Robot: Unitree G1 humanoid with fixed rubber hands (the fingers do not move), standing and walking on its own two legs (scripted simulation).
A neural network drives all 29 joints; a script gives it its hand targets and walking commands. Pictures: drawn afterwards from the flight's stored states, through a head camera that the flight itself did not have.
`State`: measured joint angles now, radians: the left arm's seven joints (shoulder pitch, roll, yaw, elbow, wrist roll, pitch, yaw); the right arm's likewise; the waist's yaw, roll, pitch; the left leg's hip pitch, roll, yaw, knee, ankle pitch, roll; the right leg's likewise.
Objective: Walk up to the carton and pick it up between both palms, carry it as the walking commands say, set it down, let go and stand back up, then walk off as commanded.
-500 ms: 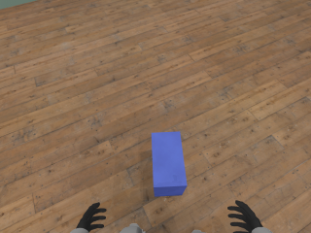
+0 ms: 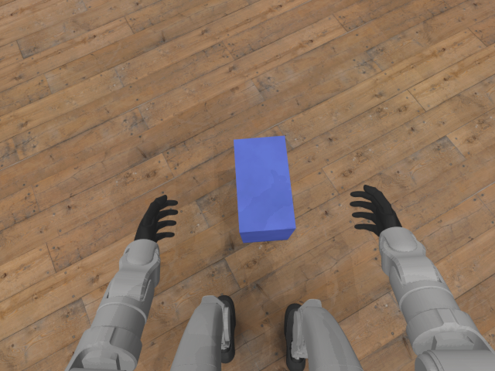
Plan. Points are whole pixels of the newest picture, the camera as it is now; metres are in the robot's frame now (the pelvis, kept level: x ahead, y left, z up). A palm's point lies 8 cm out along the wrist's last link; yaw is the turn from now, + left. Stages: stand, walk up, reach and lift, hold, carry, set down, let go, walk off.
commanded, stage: reach and lift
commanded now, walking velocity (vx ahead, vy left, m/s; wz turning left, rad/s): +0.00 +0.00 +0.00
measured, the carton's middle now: (262, 193) +0.54 -0.01 -0.59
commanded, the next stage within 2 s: none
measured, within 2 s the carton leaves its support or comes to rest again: neither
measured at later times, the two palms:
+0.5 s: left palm (175, 171) +0.46 +0.17 -0.15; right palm (351, 158) +0.48 -0.17 -0.14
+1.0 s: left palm (186, 172) +0.49 +0.17 -0.23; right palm (338, 165) +0.49 -0.17 -0.23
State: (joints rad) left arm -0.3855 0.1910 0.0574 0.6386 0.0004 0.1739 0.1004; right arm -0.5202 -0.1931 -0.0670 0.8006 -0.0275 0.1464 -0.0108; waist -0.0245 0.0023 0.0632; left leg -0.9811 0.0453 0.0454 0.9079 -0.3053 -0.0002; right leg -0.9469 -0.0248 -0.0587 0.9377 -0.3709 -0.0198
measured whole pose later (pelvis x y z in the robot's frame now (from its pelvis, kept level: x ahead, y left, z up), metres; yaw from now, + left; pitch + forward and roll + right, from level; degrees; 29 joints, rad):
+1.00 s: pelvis -0.01 +0.02 -0.06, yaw -4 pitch +47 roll +2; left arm -1.09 0.19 0.31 0.80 0.00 0.09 0.14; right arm -1.26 -0.21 -0.24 0.98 -0.04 0.08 -0.08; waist 0.01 -0.01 0.09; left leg -1.57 0.03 0.05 1.06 -0.29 -0.01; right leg -1.58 0.00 0.04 1.09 -0.33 0.01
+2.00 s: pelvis -0.08 +0.02 -0.31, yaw -1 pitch +35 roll +3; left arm -1.59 0.25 0.27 1.06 -0.06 0.15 0.17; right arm -1.69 -0.37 -0.20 1.25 0.09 0.11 -0.11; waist 0.02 0.00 0.52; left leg -2.15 0.01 0.04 2.06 -0.51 -0.01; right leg -2.15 0.01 0.07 2.12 -0.57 0.02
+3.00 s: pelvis -0.07 +0.02 -0.32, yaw -1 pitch +35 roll +3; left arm -1.61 0.23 0.22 1.09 -0.07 0.14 0.10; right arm -1.72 -0.35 -0.13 1.23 0.09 0.11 -0.07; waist 0.01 0.01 0.52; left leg -2.18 0.00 0.04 2.10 -0.53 -0.01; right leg -2.18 0.01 0.07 2.17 -0.60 0.03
